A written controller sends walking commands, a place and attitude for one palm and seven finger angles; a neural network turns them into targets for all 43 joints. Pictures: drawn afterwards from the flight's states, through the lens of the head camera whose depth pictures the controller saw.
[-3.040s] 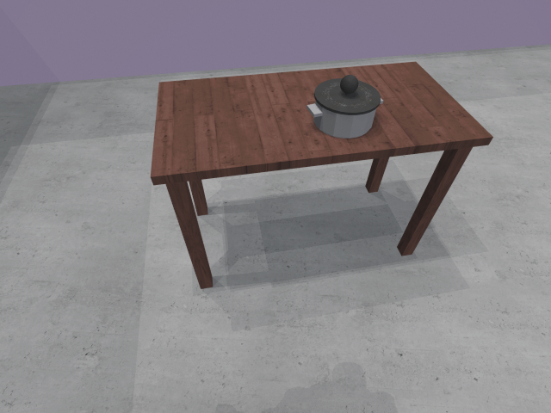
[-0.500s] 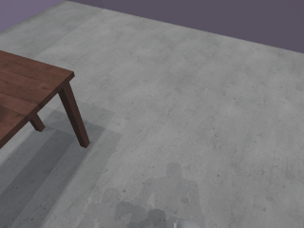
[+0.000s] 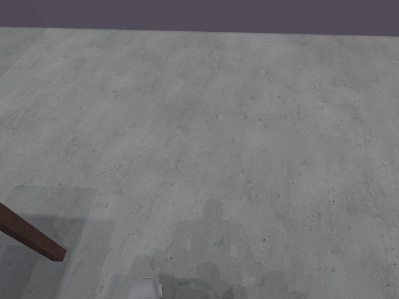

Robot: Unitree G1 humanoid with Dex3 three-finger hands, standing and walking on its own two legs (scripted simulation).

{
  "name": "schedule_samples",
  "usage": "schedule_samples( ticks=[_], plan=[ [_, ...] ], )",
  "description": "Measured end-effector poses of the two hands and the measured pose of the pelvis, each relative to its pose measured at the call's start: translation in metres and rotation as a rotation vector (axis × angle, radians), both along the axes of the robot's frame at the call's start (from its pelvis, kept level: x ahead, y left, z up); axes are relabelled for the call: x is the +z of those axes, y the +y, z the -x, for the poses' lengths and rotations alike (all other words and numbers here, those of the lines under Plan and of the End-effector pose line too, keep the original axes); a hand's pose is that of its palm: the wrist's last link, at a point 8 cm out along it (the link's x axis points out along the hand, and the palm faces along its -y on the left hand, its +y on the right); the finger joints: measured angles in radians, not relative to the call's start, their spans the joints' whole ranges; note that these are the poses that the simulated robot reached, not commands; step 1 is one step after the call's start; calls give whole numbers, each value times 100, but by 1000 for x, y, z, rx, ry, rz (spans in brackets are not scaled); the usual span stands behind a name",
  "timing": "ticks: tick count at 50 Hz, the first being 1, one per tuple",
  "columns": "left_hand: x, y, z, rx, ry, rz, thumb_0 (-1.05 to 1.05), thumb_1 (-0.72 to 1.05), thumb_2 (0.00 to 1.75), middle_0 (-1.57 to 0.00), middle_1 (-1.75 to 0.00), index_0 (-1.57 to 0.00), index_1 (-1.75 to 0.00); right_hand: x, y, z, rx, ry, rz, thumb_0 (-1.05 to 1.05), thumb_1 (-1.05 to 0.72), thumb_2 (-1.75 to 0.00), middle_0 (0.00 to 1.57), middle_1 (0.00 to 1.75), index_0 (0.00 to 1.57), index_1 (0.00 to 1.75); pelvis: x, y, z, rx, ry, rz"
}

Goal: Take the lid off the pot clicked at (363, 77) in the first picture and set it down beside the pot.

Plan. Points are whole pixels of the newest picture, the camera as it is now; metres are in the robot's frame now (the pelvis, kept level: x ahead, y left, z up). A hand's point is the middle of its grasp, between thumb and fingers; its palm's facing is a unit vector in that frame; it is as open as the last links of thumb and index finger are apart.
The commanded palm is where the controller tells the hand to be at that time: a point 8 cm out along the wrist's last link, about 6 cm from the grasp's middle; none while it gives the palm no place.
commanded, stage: walk to a spot facing it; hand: left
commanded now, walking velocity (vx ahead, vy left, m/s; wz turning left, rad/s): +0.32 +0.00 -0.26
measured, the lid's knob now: out of the picture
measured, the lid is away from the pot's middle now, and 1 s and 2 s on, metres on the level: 0.00 0.00 0.00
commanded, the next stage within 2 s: turn to face it in 0.14 s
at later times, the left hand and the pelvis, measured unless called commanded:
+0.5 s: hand (116, 259) +0.24 +0.22 -0.17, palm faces -0.02 -0.98 -0.17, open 7.4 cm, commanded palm none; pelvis +0.18 +0.04 +0.01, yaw -3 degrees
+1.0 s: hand (99, 268) +0.22 +0.26 -0.19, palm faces +0.31 -0.92 -0.24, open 7.3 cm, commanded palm none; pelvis +0.22 +0.04 -0.02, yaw +15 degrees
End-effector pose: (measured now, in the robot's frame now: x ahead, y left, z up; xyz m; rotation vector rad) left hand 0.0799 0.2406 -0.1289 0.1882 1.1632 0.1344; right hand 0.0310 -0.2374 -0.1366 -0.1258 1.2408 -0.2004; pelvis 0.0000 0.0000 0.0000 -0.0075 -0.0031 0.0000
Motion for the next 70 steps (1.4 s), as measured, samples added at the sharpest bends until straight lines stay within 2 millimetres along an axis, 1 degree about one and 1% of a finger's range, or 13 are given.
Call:
schedule_samples(
  ticks=[8, 11, 13, 16, 19, 28, 33, 36, 41, 48, 51, 60, 70],
  plan=[
    [-5, 29, 4, 88, 125, 7, 0, 92, 90, -20, -30, -20, -30, 18, 31, -141, 92, -173, -11, 0, -91, -90, 20, 30, 20, 30, 3, 22, -71, -35, -5, 10],
    [-17, 40, 3, 111, 195, 24, 0, 92, 90, -20, -30, -20, -30, 19, 44, -184, 106, -228, 11, 0, -91, -90, 20, 30, 20, 30, -5, 36, -100, -66, -8, 17],
    [-24, 47, -4, 97, 249, 31, 0, 91, 90, -20, -30, -20, -30, 19, 49, -200, 91, -257, 26, 0, -91, -90, 20, 30, 20, 30, -9, 43, -114, -97, -14, 6],
    [-23, 51, -31, 46, 284, 31, 0, 91, 90, -20, -30, -20, -30, 22, 53, -200, 43, -238, 34, 0, -91, -90, 20, 30, 20, 30, -5, 47, -133, -122, -20, 0],
    [-17, 48, -71, 16, 248, 34, 1, 91, 90, -20, -30, -20, -30, 19, 55, -182, -5, -144, 29, 0, -91, -90, 20, 30, 20, 30, 3, 47, -151, -114, -15, 1],
    [-7, 10, -190, 3, 35, 38, 0, 91, 90, -20, -30, -20, -30, -1, 27, -130, -59, 180, 6, -1, -94, -90, 20, 30, 20, 30, 1, 25, -191, -16, 0, -11],
    [1, -6, -218, 38, -55, 15, 0, 91, 90, -20, -30, -20, -30, -15, 12, -144, -31, 244, -26, 0, -92, -90, 20, 30, 20, 30, -4, 9, -205, 61, -5, -18],
    [7, -7, -215, 84, -65, 6, 0, 91, 90, -20, -30, -20, -30, -12, 7, -174, 18, 212, -28, 0, -92, -90, 20, 30, 20, 30, 0, 7, -211, 104, -11, -26],
    [9, 10, -194, 168, -44, -20, -1, 92, 90, -20, -30, -20, -30, -5, 10, -243, 124, 98, -17, 0, -91, -90, 20, 30, 20, 30, 3, 9, -216, 167, -13, -31],
    [-16, 50, -137, 302, 51, -14, 0, 91, 90, -20, -30, -20, -30, 9, 41, -345, 311, -87, 45, 0, -91, -90, 20, 30, 19, 30, -11, 32, -221, 250, -12, -8],
    [-30, 69, -113, 354, 106, -14, 0, 91, 90, -20, -30, -20, -30, 15, 56, -374, 372, -165, 76, 0, -91, -90, 20, 30, 20, 30, -19, 42, -220, 275, -10, -3],
    [-7, 81, -98, 447, 83, -25, 0, 91, 90, -20, -30, -20, -30, 31, 75, -386, 472, -131, 89, 0, -91, -90, 20, 30, 20, 30, 0, 46, -221, 376, 2, 23],
    [8, 50, -110, 519, -17, -73, 0, 91, 90, -20, -30, -20, -30, 2, 63, -389, 526, -51, 17, 0, -91, -90, 20, 30, 20, 30, -6, 16, -232, 504, 7, 6]
  ],
)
